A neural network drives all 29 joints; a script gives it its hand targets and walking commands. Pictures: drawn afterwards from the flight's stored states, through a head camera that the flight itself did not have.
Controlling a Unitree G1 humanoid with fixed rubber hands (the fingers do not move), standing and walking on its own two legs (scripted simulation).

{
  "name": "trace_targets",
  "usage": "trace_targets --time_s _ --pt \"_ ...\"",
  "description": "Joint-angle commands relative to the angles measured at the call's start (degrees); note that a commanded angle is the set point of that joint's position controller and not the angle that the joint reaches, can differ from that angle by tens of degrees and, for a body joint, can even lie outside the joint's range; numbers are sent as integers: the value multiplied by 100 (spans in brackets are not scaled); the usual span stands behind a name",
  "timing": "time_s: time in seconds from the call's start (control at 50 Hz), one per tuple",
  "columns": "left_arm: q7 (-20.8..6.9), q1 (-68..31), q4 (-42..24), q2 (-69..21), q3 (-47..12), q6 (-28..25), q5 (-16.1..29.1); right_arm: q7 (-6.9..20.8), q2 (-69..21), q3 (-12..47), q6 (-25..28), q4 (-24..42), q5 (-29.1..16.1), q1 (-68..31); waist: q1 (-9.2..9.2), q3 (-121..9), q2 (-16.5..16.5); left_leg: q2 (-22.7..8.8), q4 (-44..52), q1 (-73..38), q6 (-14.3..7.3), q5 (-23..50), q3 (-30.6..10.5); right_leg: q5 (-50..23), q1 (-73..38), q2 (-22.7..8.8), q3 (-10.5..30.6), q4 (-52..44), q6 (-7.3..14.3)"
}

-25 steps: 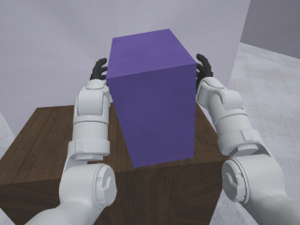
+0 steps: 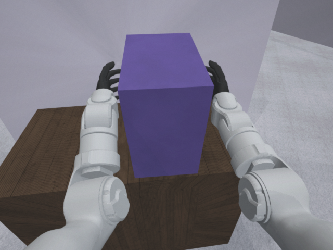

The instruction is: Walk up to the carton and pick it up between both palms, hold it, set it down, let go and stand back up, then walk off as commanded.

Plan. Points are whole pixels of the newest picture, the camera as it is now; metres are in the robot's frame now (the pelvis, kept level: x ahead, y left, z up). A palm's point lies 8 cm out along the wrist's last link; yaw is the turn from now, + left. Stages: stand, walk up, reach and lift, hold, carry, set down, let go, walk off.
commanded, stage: set down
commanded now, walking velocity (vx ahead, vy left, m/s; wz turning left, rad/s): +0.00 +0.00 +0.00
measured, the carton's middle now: (162, 104) +0.46 +0.02 +0.17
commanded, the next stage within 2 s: none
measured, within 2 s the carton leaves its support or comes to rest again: neither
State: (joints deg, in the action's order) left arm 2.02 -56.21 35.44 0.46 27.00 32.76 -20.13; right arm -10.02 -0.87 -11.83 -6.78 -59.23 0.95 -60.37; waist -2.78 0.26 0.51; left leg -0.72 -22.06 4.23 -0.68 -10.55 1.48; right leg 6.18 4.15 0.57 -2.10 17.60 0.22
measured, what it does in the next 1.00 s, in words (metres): stands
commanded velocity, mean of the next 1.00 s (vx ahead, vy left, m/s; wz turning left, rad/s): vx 0.00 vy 0.00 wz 0.00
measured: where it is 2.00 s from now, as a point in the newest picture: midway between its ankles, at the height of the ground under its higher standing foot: outside the picture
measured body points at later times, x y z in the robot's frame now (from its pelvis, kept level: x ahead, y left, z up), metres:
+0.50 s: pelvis +0.02 +0.01 +0.00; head -0.02 +0.02 +0.45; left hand +0.44 +0.15 +0.21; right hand +0.43 -0.11 +0.20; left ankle +0.03 +0.11 -0.75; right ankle +0.05 -0.12 -0.75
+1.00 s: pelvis +0.03 +0.01 +0.00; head +0.01 +0.03 +0.45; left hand +0.46 +0.16 +0.18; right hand +0.46 -0.10 +0.19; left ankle +0.03 +0.11 -0.75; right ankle +0.05 -0.12 -0.75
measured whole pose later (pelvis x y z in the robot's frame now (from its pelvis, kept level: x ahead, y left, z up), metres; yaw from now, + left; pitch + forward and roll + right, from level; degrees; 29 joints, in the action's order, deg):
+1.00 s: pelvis +0.03 +0.01 +0.00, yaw +0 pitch -5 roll -1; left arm 3.4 -51.3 40.6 -1.0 24.6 21.0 -20.1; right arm -10.2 -1.3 -11.9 0.6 -57.7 3.6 -53.8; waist -1.8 1.7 0.6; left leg -0.6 -21.7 3.6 -0.7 -13.0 1.4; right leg 7.6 2.5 0.5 -2.1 15.2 -0.3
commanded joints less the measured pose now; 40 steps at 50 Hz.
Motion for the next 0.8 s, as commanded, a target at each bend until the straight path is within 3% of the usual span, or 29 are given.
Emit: trace_targets --time_s 0.0,0.02,0.04,0.06,0.1,0.12,0.14,0.18,0.2,0.22,0.24,0.26,0.3,0.34,0.36,0.38,0.4,0.46,0.52,0.56,0.58,0.6,0.62,0.64,0.68,0.7,0.72,0.74,0.78 --pt "-910 -4426 -190 -2946 -2132 -803 789 544 -3305 1054 687 1964 -446 -4832 260 -3174 -16 344 529 -332 49 958 262 -670 -2011 46 -226 -200 -284" --pt "-866 -4320 -388 -3061 -2355 -815 867 522 -3265 1106 748 2248 -485 -4911 76 -3389 -99 318 498 -358 87 1127 121 -918 -2112 50 -257 -175 -293" --pt "-892 -4282 -243 -3105 -2330 -783 865 495 -3232 1218 753 2302 -561 -4948 88 -3269 -4 342 465 -475 46 1143 155 -888 -1981 79 -286 -231 -284" --pt "-875 -3933 -97 -2975 -2155 -725 731 501 -3171 1297 766 2353 -595 -4830 268 -3130 16 372 454 -410 12 1133 219 -976 -2077 50 -276 -220 -306" --pt "-822 -3800 -395 -3022 -2380 -774 839 474 -3306 1657 790 2726 -638 -4725 290 -3373 102 348 432 -375 -9 1300 162 -1261 -2236 51 -230 -180 -319" --pt "-865 -3463 -179 -2860 -2164 -722 688 476 -3014 1579 690 2379 -566 -4394 257 -2994 147 350 402 -440 3 1328 149 -1295 -2149 59 -247 -163 -331" --pt "-839 -3283 -417 -2931 -2189 -696 639 476 -3102 1939 697 2589 -752 -4329 394 -3086 152 334 381 -487 24 1628 148 -1540 -2280 101 -268 -144 -375" --pt "-815 -3185 -854 -3006 -2492 -718 706 436 -3064 2162 613 2603 -886 -3979 199 -3367 34 311 228 -863 146 2251 96 -2113 -2344 166 -258 -99 -364" --pt "-812 -2750 -632 -2955 -2268 -656 631 413 -2978 2177 583 2613 -858 -3774 328 -3155 -17 340 247 -805 159 2209 155 -2332 -2321 103 -243 -139 -356" --pt "-839 -2816 -669 -2958 -2256 -658 650 407 -2921 2113 540 2593 -966 -3797 200 -3051 -55 354 244 -770 166 2153 75 -2062 -2214 131 -263 -126 -355" --pt "-828 -3037 -972 -3000 -2458 -666 767 437 -2993 2320 584 2748 -981 -3994 267 -3123 40 270 167 -994 212 2495 68 -1898 -2038 262 -336 -124 -316" --pt "-797 -3265 -1098 -3090 -2530 -690 693 467 -2878 2193 560 2583 -876 -3768 188 -3057 -138 294 130 -1052 263 2538 89 -1848 -1987 222 -340 -159 -271" --pt "-779 -2988 -900 -2955 -2252 -631 578 469 -2879 2165 494 2516 -878 -3811 320 -2788 -52 272 195 -979 223 2313 93 -1555 -1824 242 -306 -237 -270" --pt "-774 -3277 -1001 -3145 -2500 -698 684 484 -2990 2085 500 2473 -864 -3647 173 -2904 -119 282 151 -1029 282 2351 99 -1655 -1820 230 -300 -206 -244" --pt "-711 -3360 -1394 -3369 -2806 -771 764 519 -2972 2199 597 2641 -842 -3710 158 -3170 -407 246 53 -1232 424 2781 6 -1706 -1752 262 -371 -148 -195" --pt "-661 -3445 -1471 -3382 -2840 -830 834 520 -3078 2246 642 2833 -860 -3902 235 -3417 -360 215 18 -1266 426 2829 -14 -1706 -1736 275 -360 -122 -219" --pt "-653 -3499 -1387 -3337 -2870 -890 920 530 -3037 2161 613 2621 -867 -3867 132 -3300 -320 210 -13 -1230 409 2876 -14 -1839 -1671 267 -340 -144 -227" --pt "-681 -3381 -886 -3136 -2486 -900 740 574 -3086 1942 608 2473 -715 -3763 283 -2886 -169 249 144 -898 306 2187 105 -1438 -1650 214 -298 -188 -238" --pt "-744 -3282 -263 -2921 -2073 -906 497 666 -2887 1449 589 2007 -379 -3892 329 -2386 30 241 372 -660 165 1383 146 -681 -1437 174 -317 -310 -223" --pt "-772 -3474 -70 -2912 -1964 -932 436 743 -2875 1187 669 1773 -104 -3849 259 -2033 -48 229 556 -430 164 819 191 -137 -1306 109 -380 -349 -206" --pt "-761 -3475 -111 -2940 -1934 -997 436 780 -3004 1216 691 1855 -84 -3823 402 -2346 -3 222 531 -539 98 872 198 -131 -1339 88 -322 -351 -201" --pt "-773 -3538 23 -3006 -1982 -1029 465 801 -2928 974 717 1785 53 -3885 274 -2206 -37 200 581 -461 128 777 176 -29 -1216 108 -326 -358 -155" --pt "-735 -3581 -96 -2997 -1979 -1107 507 828 -3132 1143 765 2055 -94 -4037 528 -2473 -40 227 537 -484 132 985 223 -232 -1343 110 -294 -319 -211" --pt "-751 -3755 158 -2913 -1911 -1161 548 822 -3039 937 796 1799 8 -4024 378 -2336 -49 214 540 -429 144 899 242 -247 -1312 73 -310 -325 -198" --pt "-790 -3860 144 -2988 -1841 -1275 499 885 -3116 678 817 1475 157 -3933 328 -2550 -23 184 602 -386 144 848 244 -188 -1370 62 -319 -268 -211" --pt "-793 -3729 357 -2850 -1598 -1283 311 907 -3144 609 805 1279 251 -3684 477 -2173 34 222 656 -243 125 680 330 -57 -1334 35 -321 -321 -227" --pt "-775 -3908 322 -2881 -1728 -1368 410 906 -3176 525 889 1451 337 -3850 403 -2415 -27 222 637 -259 133 734 355 -244 -1318 24 -322 -260 -233" --pt "-745 -4034 168 -3008 -1852 -1511 477 942 -3250 730 1015 1757 228 -4187 548 -2953 -50 214 555 -246 203 982 318 -419 -1425 76 -353 -178 -219" --pt "-644 -4282 5 -3277 -2124 -1686 616 963 -3367 721 1091 1632 255 -4167 397 -3265 -225 177 408 -430 310 1350 227 -738 -1269 84 -371 -145 -186"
